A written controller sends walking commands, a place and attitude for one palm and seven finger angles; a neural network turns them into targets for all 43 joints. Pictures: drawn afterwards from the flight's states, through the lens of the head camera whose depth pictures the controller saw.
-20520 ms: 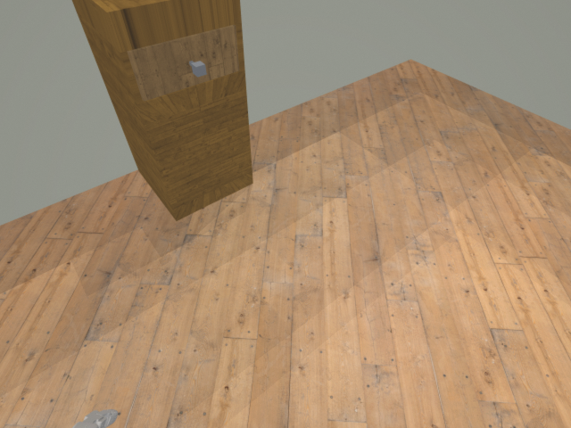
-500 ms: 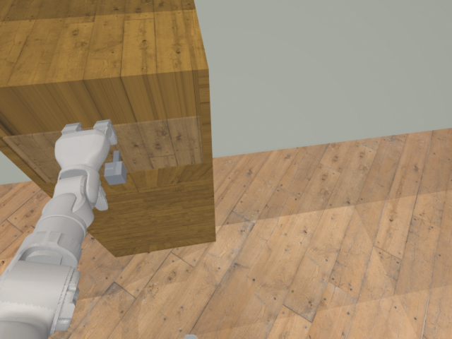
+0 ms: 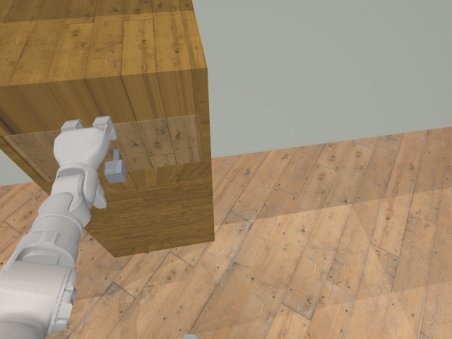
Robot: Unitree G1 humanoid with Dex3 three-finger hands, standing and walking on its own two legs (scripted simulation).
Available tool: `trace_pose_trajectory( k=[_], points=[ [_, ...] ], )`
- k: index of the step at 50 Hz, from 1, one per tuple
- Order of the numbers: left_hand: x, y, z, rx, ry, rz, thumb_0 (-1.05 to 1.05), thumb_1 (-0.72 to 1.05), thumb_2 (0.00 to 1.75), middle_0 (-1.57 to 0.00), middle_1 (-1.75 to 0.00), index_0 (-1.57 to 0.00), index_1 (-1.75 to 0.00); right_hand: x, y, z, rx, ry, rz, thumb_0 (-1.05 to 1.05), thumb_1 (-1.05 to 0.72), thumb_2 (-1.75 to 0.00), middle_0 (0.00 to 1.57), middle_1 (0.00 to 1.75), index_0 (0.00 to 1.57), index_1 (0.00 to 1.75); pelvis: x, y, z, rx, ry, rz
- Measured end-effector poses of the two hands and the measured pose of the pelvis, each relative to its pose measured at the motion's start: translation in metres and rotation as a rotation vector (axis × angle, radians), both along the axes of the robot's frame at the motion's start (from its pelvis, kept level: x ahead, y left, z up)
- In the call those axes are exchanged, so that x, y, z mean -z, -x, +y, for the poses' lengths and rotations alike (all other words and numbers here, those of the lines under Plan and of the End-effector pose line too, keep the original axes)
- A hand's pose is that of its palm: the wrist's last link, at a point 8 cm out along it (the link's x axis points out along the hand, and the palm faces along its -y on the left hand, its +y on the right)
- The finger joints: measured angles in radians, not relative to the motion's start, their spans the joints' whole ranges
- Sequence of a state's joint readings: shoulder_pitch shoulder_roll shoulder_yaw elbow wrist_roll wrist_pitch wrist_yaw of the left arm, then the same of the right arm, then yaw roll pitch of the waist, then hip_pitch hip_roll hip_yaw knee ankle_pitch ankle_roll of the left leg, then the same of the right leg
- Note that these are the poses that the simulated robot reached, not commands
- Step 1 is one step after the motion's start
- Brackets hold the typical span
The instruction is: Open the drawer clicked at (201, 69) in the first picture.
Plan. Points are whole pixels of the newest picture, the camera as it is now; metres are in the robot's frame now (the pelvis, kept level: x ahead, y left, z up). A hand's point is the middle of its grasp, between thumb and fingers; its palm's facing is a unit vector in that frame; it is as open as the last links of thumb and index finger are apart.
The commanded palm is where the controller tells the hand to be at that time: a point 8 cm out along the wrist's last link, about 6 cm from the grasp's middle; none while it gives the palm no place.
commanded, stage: re-aim the fingers above the handle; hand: left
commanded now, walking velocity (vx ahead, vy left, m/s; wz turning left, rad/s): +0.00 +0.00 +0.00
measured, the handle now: (116, 164) +0.48 +0.24 -0.04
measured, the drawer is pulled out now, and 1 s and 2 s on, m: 0.00 0.00 0.00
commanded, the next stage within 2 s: lower the fingers behind the handle in 1.24 s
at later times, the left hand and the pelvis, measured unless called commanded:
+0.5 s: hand (113, 159) +0.45 +0.22 +0.02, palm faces +0.00 -0.04 -1.00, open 13.8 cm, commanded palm +0.43 +0.22 +0.09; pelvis +0.00 +0.00 +0.00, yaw -1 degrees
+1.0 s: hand (109, 161) +0.45 +0.23 +0.03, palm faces -0.02 -0.03 -1.00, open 13.8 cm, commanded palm +0.43 +0.23 +0.09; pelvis +0.01 -0.01 +0.00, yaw +0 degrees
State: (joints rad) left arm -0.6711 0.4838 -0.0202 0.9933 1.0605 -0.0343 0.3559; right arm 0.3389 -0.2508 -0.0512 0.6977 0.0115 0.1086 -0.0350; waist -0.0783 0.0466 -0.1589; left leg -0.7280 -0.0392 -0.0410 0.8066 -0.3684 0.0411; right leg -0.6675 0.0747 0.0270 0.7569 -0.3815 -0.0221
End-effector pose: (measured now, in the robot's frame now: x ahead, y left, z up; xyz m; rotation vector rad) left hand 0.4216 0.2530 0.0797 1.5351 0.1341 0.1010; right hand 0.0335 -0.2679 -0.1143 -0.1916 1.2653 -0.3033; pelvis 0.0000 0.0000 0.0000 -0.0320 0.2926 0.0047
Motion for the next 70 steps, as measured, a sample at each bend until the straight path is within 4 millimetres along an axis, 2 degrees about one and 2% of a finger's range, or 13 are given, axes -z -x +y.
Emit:
trace_pose_trajectory(
  k=[11, 21, 33, 40, 50, 57, 70],
  points=[
    [-0.002, -0.006, -0.003, -0.024, -0.013, -0.014, 0.0, -0.49, 0.3, -0.34, -1.22, -0.35, -1.24, 0.004, 0.002, 0.008, -0.009, -0.017, 0.01, 0.0, -0.91, -0.9, 0.2, 0.3, 0.2, 0.3, 0.002, 0.001, 0.005, -0.005, 0.004, 0.009],
    [0.003, -0.01, -0.031, 0.021, 0.021, -0.003, 0.0, -0.49, 0.3, -0.34, -1.22, -0.33, -1.22, 0.003, 0.005, 0.012, 0.004, -0.029, 0.0, 0.0, -0.91, -0.9, 0.2, 0.3, 0.2, 0.3, 0.001, -0.001, 0.005, 0.004, 0.002, 0.0],
    [-0.001, -0.007, -0.024, -0.031, -0.016, -0.022, 0.0, -0.49, 0.3, -0.33, -1.21, -0.34, -1.21, 0.006, 0.004, 0.007, 0.011, -0.046, 0.002, 0.0, -0.91, -0.9, 0.2, 0.3, 0.2, 0.3, -0.001, -0.003, -0.001, 0.014, -0.008, -0.002],
    [-0.007, -0.005, -0.025, -0.036, -0.011, 0.002, 0.0, -0.49, 0.3, -0.32, -1.2, -0.33, -1.21, 0.001, -0.007, -0.001, 0.005, -0.032, -0.019, 0.0, -0.91, -0.9, 0.2, 0.3, 0.2, 0.3, -0.004, -0.007, -0.006, 0.007, -0.01, -0.015],
    [-0.001, -0.004, -0.027, 0.001, -0.004, 0.005, 0.0, -0.49, 0.3, -0.32, -1.2, -0.32, -1.2, -0.003, -0.023, -0.011, -0.01, -0.004, -0.052, 0.0, -0.91, -0.9, 0.2, 0.3, 0.2, 0.3, -0.004, -0.009, -0.01, 0.005, -0.012, -0.011],
    [-0.002, -0.005, -0.016, -0.039, -0.013, -0.011, 0.0, -0.49, 0.3, -0.32, -1.2, -0.32, -1.2, 0.001, -0.026, -0.009, -0.015, -0.018, -0.038, 0.0, -0.91, -0.9, 0.2, 0.3, 0.2, 0.3, -0.003, -0.011, -0.011, 0.004, -0.013, -0.002],
    [0.001, -0.007, -0.016, -0.002, 0.01, 0.019, 0.0, -0.49, 0.3, -0.32, -1.2, -0.32, -1.2, -0.002, -0.022, -0.003, -0.003, -0.013, -0.03, 0.0, -0.91, -0.9, 0.2, 0.3, 0.2, 0.3, -0.003, -0.013, -0.005, 0.004, -0.007, -0.006]
  ],
)
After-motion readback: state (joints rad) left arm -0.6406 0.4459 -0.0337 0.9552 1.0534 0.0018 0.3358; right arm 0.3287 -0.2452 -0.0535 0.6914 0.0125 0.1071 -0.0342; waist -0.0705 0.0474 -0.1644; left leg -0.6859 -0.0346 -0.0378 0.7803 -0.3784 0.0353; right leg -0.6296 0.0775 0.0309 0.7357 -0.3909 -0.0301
